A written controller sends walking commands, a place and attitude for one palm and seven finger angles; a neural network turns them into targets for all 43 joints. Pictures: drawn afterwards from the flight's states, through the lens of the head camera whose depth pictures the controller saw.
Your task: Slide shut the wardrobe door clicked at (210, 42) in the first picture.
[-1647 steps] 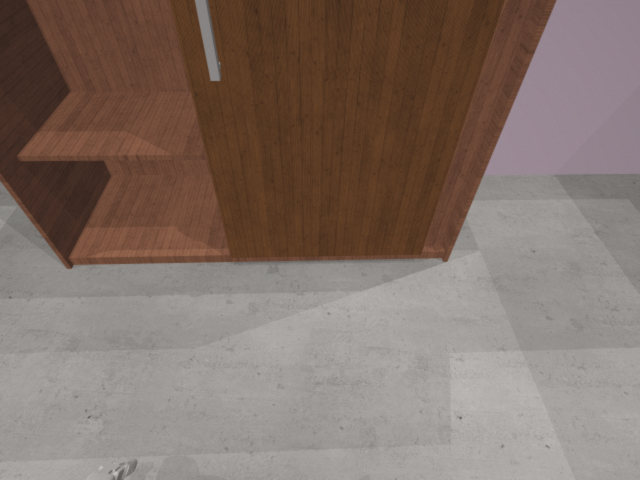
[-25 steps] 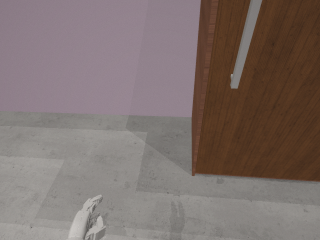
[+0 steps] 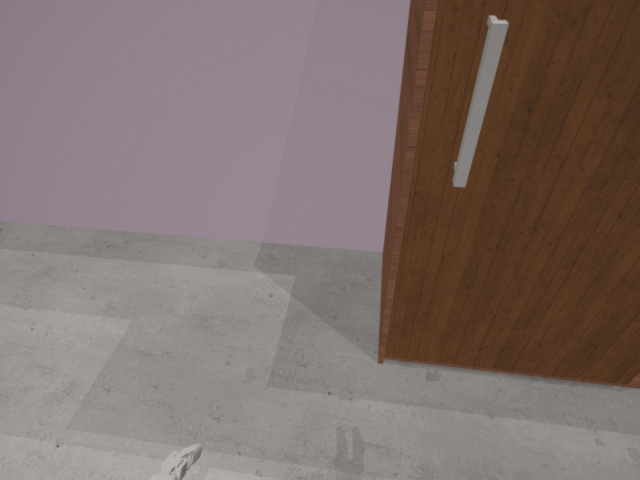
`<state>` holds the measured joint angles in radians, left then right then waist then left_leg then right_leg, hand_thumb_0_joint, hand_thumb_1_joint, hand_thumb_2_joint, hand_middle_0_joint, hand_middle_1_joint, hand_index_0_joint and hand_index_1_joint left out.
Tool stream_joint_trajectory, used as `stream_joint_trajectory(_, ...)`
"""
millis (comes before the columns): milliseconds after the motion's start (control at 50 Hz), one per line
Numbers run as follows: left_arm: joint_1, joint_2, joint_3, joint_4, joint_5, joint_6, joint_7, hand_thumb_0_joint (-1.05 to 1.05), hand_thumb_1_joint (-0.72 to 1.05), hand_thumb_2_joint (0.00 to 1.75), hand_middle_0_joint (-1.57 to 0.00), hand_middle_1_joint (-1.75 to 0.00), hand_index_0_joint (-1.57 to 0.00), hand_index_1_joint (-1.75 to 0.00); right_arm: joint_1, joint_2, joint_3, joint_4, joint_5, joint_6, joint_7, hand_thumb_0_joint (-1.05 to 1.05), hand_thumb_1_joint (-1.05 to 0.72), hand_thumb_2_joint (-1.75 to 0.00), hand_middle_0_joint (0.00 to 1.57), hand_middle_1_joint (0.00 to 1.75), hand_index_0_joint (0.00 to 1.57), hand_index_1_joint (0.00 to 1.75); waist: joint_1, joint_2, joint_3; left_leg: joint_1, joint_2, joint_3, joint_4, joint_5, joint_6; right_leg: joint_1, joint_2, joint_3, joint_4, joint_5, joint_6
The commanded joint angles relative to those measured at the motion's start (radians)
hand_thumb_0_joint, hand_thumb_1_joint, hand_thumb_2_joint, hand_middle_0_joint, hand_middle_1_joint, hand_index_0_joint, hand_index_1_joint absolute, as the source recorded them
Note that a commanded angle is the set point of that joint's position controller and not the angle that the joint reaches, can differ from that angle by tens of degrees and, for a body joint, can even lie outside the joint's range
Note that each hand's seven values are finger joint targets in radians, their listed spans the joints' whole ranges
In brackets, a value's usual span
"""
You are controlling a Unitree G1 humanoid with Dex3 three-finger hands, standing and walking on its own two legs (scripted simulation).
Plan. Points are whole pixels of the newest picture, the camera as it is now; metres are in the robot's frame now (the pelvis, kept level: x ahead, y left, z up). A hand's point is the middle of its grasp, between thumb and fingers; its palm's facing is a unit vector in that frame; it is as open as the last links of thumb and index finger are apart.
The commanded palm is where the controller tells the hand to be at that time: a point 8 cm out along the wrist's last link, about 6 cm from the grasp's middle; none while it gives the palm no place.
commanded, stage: let the arm hang, fingers relaxed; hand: right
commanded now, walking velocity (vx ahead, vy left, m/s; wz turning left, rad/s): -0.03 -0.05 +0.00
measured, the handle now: (474, 109) +0.70 -0.22 +0.18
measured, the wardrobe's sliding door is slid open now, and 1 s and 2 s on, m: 0.00 0.00 0.00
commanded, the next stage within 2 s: look to check the result in 1.20 s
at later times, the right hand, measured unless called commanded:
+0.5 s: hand out of the picture +0.06 -0.19 -0.18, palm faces +0.11 +0.98 -0.17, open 6.8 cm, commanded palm none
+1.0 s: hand out of the picture +0.07 -0.20 -0.17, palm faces +0.06 +0.98 -0.19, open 7.3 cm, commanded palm none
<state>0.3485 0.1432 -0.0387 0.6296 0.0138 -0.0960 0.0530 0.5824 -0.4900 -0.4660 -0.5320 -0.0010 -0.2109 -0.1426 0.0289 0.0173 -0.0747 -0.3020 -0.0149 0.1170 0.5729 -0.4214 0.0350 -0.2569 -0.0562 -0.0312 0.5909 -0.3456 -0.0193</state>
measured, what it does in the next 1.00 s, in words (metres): steps on the spot: left foot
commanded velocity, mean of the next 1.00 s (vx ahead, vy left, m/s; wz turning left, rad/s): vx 0.00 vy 0.00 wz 0.00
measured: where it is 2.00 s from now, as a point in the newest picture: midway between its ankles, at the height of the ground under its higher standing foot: outside the picture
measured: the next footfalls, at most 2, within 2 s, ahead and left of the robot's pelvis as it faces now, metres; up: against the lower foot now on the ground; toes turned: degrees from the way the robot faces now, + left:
left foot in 0.02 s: +0.11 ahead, +0.12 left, +0.00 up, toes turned -4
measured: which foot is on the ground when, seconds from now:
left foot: up 0.00-0.00, down 0.02-1.00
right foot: down 0.00-1.00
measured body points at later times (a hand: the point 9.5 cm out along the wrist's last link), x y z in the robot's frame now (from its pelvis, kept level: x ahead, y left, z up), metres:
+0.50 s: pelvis +0.02 +0.00 -0.02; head +0.04 -0.02 +0.43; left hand +0.06 +0.26 -0.15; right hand +0.05 -0.24 -0.17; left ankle +0.07 +0.12 -0.74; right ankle +0.00 -0.09 -0.71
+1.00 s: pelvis +0.05 -0.02 +0.01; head +0.06 -0.03 +0.46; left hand +0.07 +0.20 -0.15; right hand +0.07 -0.25 -0.15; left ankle +0.07 +0.12 -0.73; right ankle +0.00 -0.08 -0.74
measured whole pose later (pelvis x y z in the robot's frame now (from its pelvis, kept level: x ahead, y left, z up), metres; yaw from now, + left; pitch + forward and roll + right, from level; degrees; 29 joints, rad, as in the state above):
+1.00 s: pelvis +0.05 -0.02 +0.01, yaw -3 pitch -1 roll +1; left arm 0.25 0.16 0.00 1.11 0.02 0.00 0.03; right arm 0.19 -0.16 -0.01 1.11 -0.02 0.01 -0.03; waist 0.01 0.00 0.04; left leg -0.21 0.02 -0.03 0.42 -0.19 -0.04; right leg -0.10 0.07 -0.05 0.40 -0.29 -0.08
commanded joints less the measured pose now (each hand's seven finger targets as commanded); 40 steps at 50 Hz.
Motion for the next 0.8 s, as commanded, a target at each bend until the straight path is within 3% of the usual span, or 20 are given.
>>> stream_joint_trajectory(0,-0.206,0.196,0.105,-0.164,-0.016,-0.019,0.020,0.00,0.90,0.90,-0.20,-0.30,-0.20,-0.30,-0.183,-0.112,-0.067,-0.018,0.024,0.005,-0.010,0.00,-0.90,-0.90,0.20,0.30,0.20,0.30,-0.037,0.288,0.105,0.089,0.377,-0.653,-0.423,-0.228,0.181,-0.399,0.043,0.023,0.508,-0.188,-0.003)
stream_joint_trajectory(20,-0.190,0.196,0.101,-0.144,-0.004,-0.032,0.016,0.00,0.90,0.90,-0.20,-0.30,-0.20,-0.30,-0.250,-0.145,-0.087,-0.073,0.033,-0.020,-0.009,0.00,-0.90,-0.90,0.20,0.30,0.20,0.30,-0.012,0.216,0.098,0.070,0.366,-0.565,-0.380,0.031,0.191,-0.354,0.008,0.037,0.552,-0.105,0.013)
stream_joint_trajectory(60,-0.185,0.168,0.083,-0.121,-0.003,-0.046,0.009,0.00,0.90,0.90,-0.20,-0.30,-0.20,-0.30,-0.304,-0.128,-0.076,-0.116,0.021,-0.023,-0.020,0.00,-0.90,-0.90,0.20,0.30,0.20,0.30,-0.008,0.195,-0.027,-0.040,0.332,-0.455,-0.340,-0.201,0.154,-0.151,-0.025,0.058,0.380,-0.136,-0.003)
stream_joint_trajectory(80,-0.089,0.247,0.129,0.088,0.003,-0.031,-0.077,0.00,0.90,0.90,-0.20,-0.30,-0.20,-0.30,-0.250,0.165,0.316,0.588,-0.072,0.162,0.090,0.00,-0.90,-0.90,0.20,0.30,0.20,0.30,0.064,0.109,0.075,-0.117,0.348,-0.155,-0.095,0.186,0.106,-0.232,-0.084,0.055,0.374,-0.190,0.001)
stream_joint_trajectory(120,0.007,0.169,0.097,0.074,0.009,0.076,-0.074,0.00,0.90,0.90,-0.20,-0.30,-0.20,-0.30,-0.230,0.165,0.330,0.638,-0.048,0.251,0.129,0.00,-0.90,-0.90,0.20,0.30,0.20,0.30,0.082,0.017,0.083,-0.404,0.199,-0.102,0.001,-0.191,0.026,0.093,0.024,-0.026,0.144,-0.017,0.025)
stream_joint_trajectory(140,0.032,0.195,0.095,0.057,0.018,0.086,-0.074,0.00,0.90,0.90,-0.20,-0.30,-0.20,-0.30,-0.247,0.218,0.353,0.645,-0.039,0.267,0.129,0.00,-0.90,-0.90,0.20,0.30,0.20,0.30,0.087,-0.116,0.130,-0.484,0.101,-0.023,0.204,-0.273,-0.024,0.068,-0.053,0.161,-0.040,-0.080,-0.020)
stream_joint_trajectory(160,0.053,0.294,0.119,0.043,0.042,0.077,-0.063,0.00,0.90,0.90,-0.20,-0.30,-0.20,-0.30,-0.243,0.255,0.365,0.667,-0.036,0.267,0.136,0.00,-0.90,-0.90,0.20,0.30,0.20,0.30,0.084,-0.371,0.135,-0.543,-0.022,-0.026,0.532,-0.277,-0.085,-0.005,-0.264,0.554,-0.260,-0.126,-0.131)
stream_joint_trajectory(180,0.052,0.342,0.130,0.025,0.046,0.066,-0.044,0.00,0.90,0.90,-0.20,-0.30,-0.20,-0.30,-0.336,0.193,0.345,0.662,-0.038,0.251,0.138,0.00,-0.90,-0.90,0.20,0.30,0.20,0.30,0.095,-0.215,0.154,-0.557,0.032,-0.183,0.716,-0.197,-0.062,-0.036,-0.395,0.764,-0.333,-0.057,-0.258)
stream_joint_trajectory(220,-0.091,0.317,0.119,-0.010,0.055,0.058,-0.033,0.00,0.90,0.90,-0.20,-0.30,-0.20,-0.30,-0.349,0.177,0.350,0.781,-0.036,0.230,0.151,0.00,-0.90,-0.90,0.20,0.30,0.20,0.30,0.010,0.069,0.028,-0.351,0.089,-0.210,0.671,-0.075,-0.071,-0.121,-0.315,0.546,-0.239,0.135,-0.225)
stream_joint_trajectory(300,-0.219,0.274,0.082,0.050,0.044,0.073,-0.030,0.00,0.90,0.90,-0.20,-0.30,-0.20,-0.30,-0.192,0.154,0.380,1.085,-0.023,0.240,0.161,0.00,-0.90,-0.90,0.20,0.30,0.20,0.30,-0.111,-0.177,0.064,0.103,0.060,-0.138,0.110,0.067,-0.073,-0.343,-0.118,0.165,-0.085,0.012,-0.063)
stream_joint_trajectory(320,-0.167,0.211,0.073,0.078,0.032,0.080,-0.037,0.00,0.90,0.90,-0.20,-0.30,-0.20,-0.30,-0.132,0.103,0.381,1.156,-0.025,0.224,0.153,0.00,-0.90,-0.90,0.20,0.30,0.20,0.30,-0.115,0.008,0.039,0.139,0.099,-0.273,-0.049,0.047,-0.044,-0.346,0.015,0.065,0.093,-0.117,-0.008)
stream_joint_trajectory(340,-0.125,0.156,0.071,0.073,0.013,0.095,-0.041,0.00,0.90,0.90,-0.20,-0.30,-0.20,-0.30,-0.133,0.023,0.376,1.187,-0.028,0.208,0.144,0.00,-0.90,-0.90,0.20,0.30,0.20,0.30,-0.088,0.255,0.040,0.066,0.288,-0.603,-0.271,-0.020,0.026,-0.369,0.100,0.001,0.293,-0.248,0.030)
stream_joint_trajectory(360,-0.106,0.173,0.082,0.086,0.010,0.108,-0.046,0.00,0.90,0.90,-0.20,-0.30,-0.20,-0.30,-0.195,0.016,0.387,1.198,-0.027,0.208,0.143,0.00,-0.90,-0.90,0.20,0.30,0.20,0.30,-0.069,0.177,0.045,-0.008,0.366,-0.719,-0.400,-0.165,0.098,-0.305,0.073,0.057,0.412,-0.248,0.013)
stream_joint_trajectory(400,-0.039,0.139,0.090,0.144,0.022,0.112,-0.052,0.00,0.90,0.90,-0.20,-0.30,-0.20,-0.30,-0.301,0.095,0.383,1.213,-0.037,0.206,0.140,0.00,-0.90,-0.90,0.20,0.30,0.20,0.30,0.004,-0.012,0.052,-0.127,0.299,-0.635,-0.378,-0.235,0.134,-0.203,0.072,0.029,0.469,-0.150,0.010)
stream_joint_trajectory(460,0.008,0.126,0.087,0.200,0.015,0.106,-0.042,0.00,0.90,0.90,-0.20,-0.30,-0.20,-0.30,-0.339,0.156,0.390,1.285,-0.037,0.204,0.118,0.00,-0.90,-0.90,0.20,0.30,0.20,0.30,0.016,0.072,0.042,-0.039,0.261,-0.454,-0.242,0.193,0.145,-0.121,0.022,0.062,0.218,-0.122,-0.005)
stream_joint_trajectory(500,0.105,0.108,0.076,0.267,0.005,0.094,-0.038,0.00,0.90,0.90,-0.20,-0.30,-0.20,-0.30,-0.335,0.175,0.400,1.334,-0.017,0.211,0.116,0.00,-0.90,-0.90,0.20,0.30,0.20,0.30,0.041,0.032,-0.009,-0.023,0.171,-0.288,-0.082,0.322,0.064,0.092,0.031,0.074,-0.150,0.095,-0.004)
stream_joint_trajectory(540,0.029,0.199,0.084,0.262,0.012,0.075,-0.021,0.00,0.90,0.90,-0.20,-0.30,-0.20,-0.30,-0.272,0.222,0.416,1.372,-0.001,0.216,0.125,0.00,-0.90,-0.90,0.20,0.30,0.20,0.30,-0.030,-0.253,0.022,-0.088,0.038,-0.156,0.036,0.142,-0.038,0.107,-0.188,0.341,-0.262,0.398,-0.096)
stream_joint_trajectory(580,-0.028,0.173,0.068,0.274,0.019,0.077,-0.009,0.00,0.90,0.90,-0.20,-0.30,-0.20,-0.30,-0.304,0.218,0.424,1.424,-0.012,0.217,0.127,0.00,-0.90,-0.90,0.20,0.30,0.20,0.30,-0.037,-0.110,0.034,0.037,0.044,-0.135,-0.050,0.212,-0.043,0.052,-0.146,0.266,-0.226,0.541,-0.106)
stream_joint_trajectory(640,-0.022,0.150,0.062,0.321,0.005,0.074,-0.007,0.00,0.90,0.90,-0.20,-0.30,-0.20,-0.30,-0.296,0.206,0.432,1.491,-0.004,0.213,0.122,0.00,-0.90,-0.90,0.20,0.30,0.20,0.30,-0.038,-0.131,0.049,0.120,0.067,-0.159,-0.087,0.401,-0.024,0.082,-0.074,0.153,-0.215,0.624,-0.039)
stream_joint_trajectory(780,-0.021,0.128,0.060,0.402,0.006,0.086,-0.015,0.00,0.90,0.90,-0.20,-0.30,-0.20,-0.30,-0.325,0.216,0.443,1.579,-0.009,0.215,0.116,0.00,-0.90,-0.90,0.20,0.30,0.20,0.30,-0.024,0.010,0.131,0.128,0.091,-0.179,-0.175,0.332,-0.025,0.051,-0.046,0.135,-0.288,0.255,-0.034)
